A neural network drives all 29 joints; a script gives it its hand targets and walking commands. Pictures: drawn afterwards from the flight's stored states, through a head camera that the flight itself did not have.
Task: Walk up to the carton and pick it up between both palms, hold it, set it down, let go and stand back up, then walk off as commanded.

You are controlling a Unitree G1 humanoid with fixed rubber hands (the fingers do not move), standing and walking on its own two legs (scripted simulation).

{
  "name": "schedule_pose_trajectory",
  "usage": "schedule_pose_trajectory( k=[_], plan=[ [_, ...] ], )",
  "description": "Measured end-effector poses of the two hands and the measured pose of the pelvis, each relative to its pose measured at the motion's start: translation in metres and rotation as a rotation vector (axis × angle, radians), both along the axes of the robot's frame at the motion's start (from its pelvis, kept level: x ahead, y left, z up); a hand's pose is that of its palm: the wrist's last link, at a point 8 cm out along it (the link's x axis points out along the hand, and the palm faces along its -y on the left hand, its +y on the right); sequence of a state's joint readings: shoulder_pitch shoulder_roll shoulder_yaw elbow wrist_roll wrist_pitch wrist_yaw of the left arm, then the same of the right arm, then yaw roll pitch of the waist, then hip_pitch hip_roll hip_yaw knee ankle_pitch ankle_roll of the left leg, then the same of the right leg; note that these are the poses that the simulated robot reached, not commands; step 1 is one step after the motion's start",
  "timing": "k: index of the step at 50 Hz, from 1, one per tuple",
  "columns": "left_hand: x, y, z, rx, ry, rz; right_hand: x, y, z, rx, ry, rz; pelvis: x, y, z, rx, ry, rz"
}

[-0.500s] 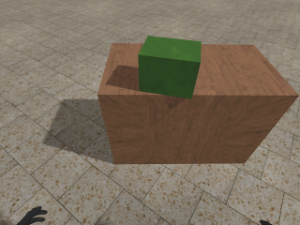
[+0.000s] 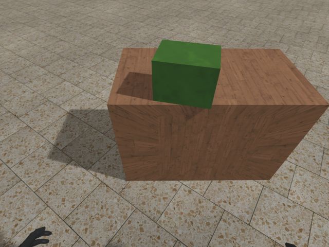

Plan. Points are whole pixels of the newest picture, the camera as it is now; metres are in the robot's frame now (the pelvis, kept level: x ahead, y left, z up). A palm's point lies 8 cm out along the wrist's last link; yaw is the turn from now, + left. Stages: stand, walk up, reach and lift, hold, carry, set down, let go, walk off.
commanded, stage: walk up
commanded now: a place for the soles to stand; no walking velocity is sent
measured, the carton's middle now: (186, 73) +0.79 -0.11 +0.01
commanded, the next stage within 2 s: none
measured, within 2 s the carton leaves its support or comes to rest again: neither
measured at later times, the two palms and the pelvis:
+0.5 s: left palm out of the picture +0.12 +0.33 -0.05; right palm out of the picture +0.08 -0.32 -0.08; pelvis -0.01 +0.01 +0.00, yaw +0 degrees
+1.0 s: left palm out of the picture +0.10 +0.33 -0.04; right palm out of the picture +0.05 -0.34 -0.06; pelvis -0.01 +0.00 +0.01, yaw +1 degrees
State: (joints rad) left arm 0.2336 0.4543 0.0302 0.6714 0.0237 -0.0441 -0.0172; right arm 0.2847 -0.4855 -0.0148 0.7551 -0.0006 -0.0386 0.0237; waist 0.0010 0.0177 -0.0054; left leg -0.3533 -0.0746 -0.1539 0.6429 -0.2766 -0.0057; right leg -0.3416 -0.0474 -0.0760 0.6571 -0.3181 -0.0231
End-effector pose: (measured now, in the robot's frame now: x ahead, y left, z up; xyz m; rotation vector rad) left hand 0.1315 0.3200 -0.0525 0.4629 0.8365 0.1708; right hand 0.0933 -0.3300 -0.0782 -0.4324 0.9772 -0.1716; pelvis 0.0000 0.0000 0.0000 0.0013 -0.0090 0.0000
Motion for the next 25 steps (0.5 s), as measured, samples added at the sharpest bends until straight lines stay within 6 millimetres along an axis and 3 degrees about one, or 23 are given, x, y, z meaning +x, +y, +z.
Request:
schedule_pose_trajectory(
  k=[16, 25],
  plan=[
    [-0.005, -0.002, 0.004, 0.01, -0.011, 0.002, 0.003, -0.001, -0.002, 0.011, -0.02, 0.007, -0.004, -0.003, 0.0, 0.005, -0.006, 0.003],
    [-0.011, 0.01, 0.001, 0.002, -0.009, 0.016, -0.01, 0.007, 0.001, 0.002, -0.002, -0.004, -0.008, 0.008, 0.0, -0.009, -0.017, 0.007]
  ],
)
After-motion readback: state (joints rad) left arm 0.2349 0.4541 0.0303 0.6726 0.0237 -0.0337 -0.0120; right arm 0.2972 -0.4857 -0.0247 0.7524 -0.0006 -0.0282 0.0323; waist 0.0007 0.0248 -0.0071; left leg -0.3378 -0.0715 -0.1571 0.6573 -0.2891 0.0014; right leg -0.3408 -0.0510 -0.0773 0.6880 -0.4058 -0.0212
